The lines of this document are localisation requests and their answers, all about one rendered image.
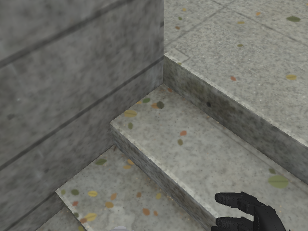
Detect left robot shin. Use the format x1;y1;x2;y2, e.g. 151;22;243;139
114;226;126;229

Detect robot right hand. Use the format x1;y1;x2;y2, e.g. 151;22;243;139
211;192;291;231

